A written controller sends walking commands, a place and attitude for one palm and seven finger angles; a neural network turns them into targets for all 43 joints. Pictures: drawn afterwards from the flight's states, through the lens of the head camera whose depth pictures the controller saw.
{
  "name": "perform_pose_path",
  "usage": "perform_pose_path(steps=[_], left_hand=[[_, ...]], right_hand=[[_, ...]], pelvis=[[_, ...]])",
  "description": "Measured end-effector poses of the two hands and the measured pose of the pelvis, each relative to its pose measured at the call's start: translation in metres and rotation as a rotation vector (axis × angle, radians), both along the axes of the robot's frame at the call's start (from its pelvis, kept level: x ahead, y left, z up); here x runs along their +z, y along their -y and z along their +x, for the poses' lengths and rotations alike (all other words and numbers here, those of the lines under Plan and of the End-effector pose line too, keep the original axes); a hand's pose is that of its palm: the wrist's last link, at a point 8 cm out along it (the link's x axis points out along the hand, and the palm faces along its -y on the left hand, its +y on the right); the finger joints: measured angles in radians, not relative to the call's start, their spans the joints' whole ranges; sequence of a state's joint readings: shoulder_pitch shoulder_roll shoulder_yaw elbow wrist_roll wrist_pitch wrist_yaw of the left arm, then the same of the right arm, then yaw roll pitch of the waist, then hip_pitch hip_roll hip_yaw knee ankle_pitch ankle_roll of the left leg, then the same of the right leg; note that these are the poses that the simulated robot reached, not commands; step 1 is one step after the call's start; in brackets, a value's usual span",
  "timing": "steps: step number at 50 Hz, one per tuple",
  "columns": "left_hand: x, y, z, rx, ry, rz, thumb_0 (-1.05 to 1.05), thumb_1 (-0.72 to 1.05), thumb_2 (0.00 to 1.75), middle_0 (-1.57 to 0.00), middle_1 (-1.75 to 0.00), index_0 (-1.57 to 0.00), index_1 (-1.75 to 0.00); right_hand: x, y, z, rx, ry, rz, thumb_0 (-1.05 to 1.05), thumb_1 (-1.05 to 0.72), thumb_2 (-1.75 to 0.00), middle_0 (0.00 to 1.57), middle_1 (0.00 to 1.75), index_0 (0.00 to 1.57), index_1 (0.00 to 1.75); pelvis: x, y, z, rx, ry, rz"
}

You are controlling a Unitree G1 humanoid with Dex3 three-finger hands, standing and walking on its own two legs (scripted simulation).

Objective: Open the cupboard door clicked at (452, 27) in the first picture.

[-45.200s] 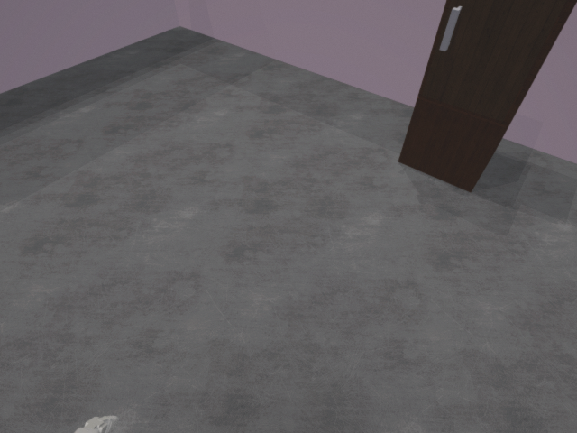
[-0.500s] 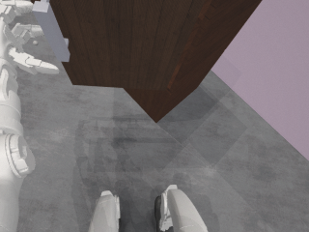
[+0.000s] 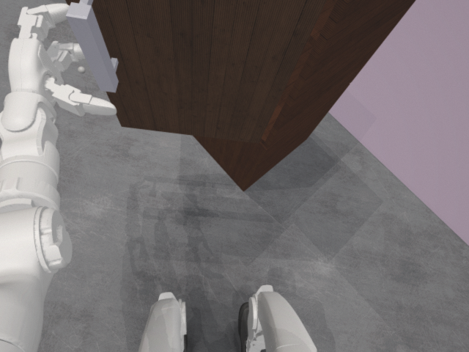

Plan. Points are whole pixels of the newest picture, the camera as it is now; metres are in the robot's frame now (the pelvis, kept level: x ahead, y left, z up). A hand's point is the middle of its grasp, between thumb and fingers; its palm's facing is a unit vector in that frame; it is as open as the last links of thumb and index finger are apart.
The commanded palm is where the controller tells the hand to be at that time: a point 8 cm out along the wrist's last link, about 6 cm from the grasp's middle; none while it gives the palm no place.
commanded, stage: slide the fingers in behind the handle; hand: left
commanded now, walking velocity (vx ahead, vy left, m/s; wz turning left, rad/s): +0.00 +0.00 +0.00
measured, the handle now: (100, 43) +0.59 +0.19 +0.06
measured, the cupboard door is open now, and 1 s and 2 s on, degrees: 45 45 45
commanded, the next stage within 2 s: move the hooked fingers beside the handle in 0.22 s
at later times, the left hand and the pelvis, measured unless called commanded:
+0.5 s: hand (110, 73) +0.53 +0.17 +0.05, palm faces -0.05 -1.00 -0.02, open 14.3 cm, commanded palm +0.51 +0.21 +0.06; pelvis +0.00 +0.00 +0.00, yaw -1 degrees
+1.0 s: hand (93, 75) +0.53 +0.19 +0.06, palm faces -0.06 -1.00 -0.02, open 14.0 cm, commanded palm +0.51 +0.24 +0.06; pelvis -0.02 -0.01 -0.01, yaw -2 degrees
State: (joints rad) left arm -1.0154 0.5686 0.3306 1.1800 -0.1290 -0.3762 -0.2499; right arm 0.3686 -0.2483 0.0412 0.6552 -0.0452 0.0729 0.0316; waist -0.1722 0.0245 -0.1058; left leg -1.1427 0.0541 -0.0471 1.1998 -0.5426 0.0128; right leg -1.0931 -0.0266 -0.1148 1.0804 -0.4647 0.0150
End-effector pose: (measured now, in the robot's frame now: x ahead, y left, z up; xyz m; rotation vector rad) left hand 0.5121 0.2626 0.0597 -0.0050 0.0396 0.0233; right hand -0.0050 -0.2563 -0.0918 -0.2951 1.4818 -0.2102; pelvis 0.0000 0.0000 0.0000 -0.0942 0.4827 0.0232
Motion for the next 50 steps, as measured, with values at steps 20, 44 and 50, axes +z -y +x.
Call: perform_pose_path(steps=[20,44,50], left_hand=[[-0.001,0.036,0.000,-0.116,-0.003,0.009,-0.02,-0.50,0.30,-0.25,-1.20,-0.17,-1.14],[0.001,0.018,-0.002,-0.066,-0.006,0.038,-0.02,-0.50,0.30,-0.30,-1.20,-0.29,-1.20],[0.002,0.016,-0.004,-0.080,-0.007,0.028,-0.01,-0.50,0.30,-0.28,-1.19,-0.30,-1.20]], right_hand=[[0.003,0.001,0.005,-0.022,0.032,0.003,0.00,-0.91,-0.90,0.20,0.30,0.20,0.30],[-0.007,0.017,-0.022,-0.069,0.050,-0.018,0.00,-0.91,-0.90,0.20,0.30,0.20,0.30],[-0.005,0.023,-0.024,-0.061,0.054,-0.041,0.00,-0.91,-0.90,0.20,0.30,0.20,0.30]], pelvis=[[0.005,-0.001,0.004,-0.012,0.017,0.007],[-0.005,0.012,-0.012,-0.049,0.013,0.026],[-0.007,0.012,-0.015,-0.048,0.012,0.023]])
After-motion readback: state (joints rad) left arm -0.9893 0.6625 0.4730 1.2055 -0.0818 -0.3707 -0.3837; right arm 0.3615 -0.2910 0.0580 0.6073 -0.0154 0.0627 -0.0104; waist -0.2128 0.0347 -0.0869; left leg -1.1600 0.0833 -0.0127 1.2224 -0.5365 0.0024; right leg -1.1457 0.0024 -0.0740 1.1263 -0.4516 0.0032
